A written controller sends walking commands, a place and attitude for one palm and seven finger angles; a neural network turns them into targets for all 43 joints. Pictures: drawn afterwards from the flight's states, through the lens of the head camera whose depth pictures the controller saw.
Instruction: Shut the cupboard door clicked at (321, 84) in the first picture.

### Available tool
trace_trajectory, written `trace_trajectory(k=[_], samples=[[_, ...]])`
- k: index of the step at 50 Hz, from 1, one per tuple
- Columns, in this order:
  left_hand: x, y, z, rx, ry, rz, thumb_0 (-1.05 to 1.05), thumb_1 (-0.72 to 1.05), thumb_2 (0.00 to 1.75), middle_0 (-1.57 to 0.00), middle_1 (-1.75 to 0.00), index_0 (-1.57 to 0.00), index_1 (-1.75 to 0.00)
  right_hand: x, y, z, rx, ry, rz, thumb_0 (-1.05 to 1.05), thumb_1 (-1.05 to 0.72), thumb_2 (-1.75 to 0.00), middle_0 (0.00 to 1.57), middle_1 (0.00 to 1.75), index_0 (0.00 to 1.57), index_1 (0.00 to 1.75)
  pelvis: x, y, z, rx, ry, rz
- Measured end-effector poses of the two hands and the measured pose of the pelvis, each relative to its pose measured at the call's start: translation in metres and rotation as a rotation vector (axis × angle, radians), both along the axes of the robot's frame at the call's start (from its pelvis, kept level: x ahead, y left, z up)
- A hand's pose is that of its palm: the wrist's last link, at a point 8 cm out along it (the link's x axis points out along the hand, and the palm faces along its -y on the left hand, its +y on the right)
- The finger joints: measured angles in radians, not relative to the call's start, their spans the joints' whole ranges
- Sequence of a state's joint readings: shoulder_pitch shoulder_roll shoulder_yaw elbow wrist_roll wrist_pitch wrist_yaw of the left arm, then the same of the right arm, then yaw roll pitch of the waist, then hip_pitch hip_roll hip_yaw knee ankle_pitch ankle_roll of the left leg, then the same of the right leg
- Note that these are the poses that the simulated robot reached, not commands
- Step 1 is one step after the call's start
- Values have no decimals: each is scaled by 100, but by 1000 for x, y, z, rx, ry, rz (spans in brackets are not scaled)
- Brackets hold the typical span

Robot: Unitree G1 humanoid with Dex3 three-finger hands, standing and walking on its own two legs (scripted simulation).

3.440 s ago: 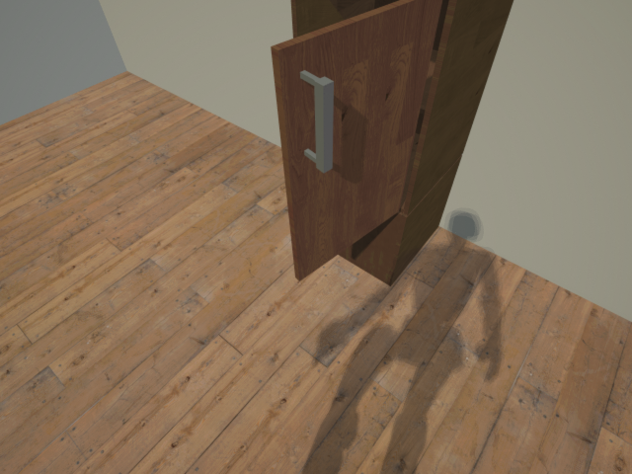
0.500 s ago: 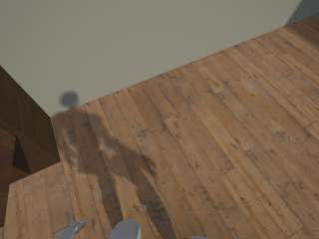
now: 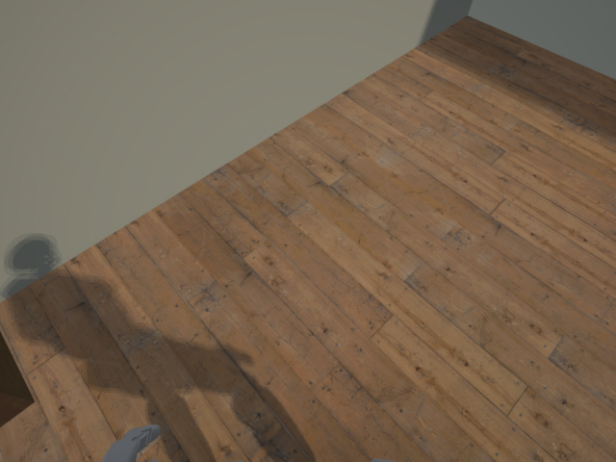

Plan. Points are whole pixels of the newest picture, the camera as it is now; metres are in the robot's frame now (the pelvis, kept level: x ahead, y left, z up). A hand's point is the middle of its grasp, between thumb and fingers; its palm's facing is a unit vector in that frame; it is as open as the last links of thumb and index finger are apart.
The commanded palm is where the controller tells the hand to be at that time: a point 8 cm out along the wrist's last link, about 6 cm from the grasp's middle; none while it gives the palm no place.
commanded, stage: walk around to get in front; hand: left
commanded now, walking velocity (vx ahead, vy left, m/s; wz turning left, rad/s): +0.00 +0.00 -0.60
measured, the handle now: out of the picture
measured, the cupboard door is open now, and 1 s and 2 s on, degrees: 79 79 79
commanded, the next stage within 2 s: none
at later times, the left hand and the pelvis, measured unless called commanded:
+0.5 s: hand (201, 410) +0.19 +0.18 -0.16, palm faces -0.25 -0.95 -0.19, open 7.4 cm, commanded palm none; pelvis +0.05 +0.01 +0.01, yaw -18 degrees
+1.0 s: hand (263, 373) +0.25 +0.09 -0.16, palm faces -0.53 -0.82 -0.20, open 7.4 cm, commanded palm none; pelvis +0.09 -0.03 +0.01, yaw -35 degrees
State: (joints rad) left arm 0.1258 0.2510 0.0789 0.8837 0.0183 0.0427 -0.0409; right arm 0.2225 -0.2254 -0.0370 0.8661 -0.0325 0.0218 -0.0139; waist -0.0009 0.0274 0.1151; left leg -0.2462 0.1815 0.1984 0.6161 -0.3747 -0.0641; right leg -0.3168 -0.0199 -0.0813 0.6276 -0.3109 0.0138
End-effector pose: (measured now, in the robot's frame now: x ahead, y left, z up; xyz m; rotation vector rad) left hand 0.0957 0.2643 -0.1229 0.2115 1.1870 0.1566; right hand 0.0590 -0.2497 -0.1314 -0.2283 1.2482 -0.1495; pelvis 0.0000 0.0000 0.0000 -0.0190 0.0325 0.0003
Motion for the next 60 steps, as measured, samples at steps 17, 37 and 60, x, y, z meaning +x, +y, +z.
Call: trace_trajectory(k=[17,37,60], samples=[[52,-24,-20,-31,88,-158,1,90,90,-20,-30,-20,-30,22,-14,16,-60,-87,-198,1,-91,-90,20,30,20,29,37,10,0,3,11,-198],[174,-105,4,23,-57,-480,1,91,90,-20,-30,-20,-30,-85,-26,-14,18,66,-515,1,-91,-90,20,30,21,29,56,-25,-6,8,-11,-456],[262,-192,-6,-67,74,-727,1,91,90,-20,-30,-20,-30,-71,-10,27,-18,26,-749,1,-91,-90,20,30,21,29,134,-63,14,-3,4,-743]])
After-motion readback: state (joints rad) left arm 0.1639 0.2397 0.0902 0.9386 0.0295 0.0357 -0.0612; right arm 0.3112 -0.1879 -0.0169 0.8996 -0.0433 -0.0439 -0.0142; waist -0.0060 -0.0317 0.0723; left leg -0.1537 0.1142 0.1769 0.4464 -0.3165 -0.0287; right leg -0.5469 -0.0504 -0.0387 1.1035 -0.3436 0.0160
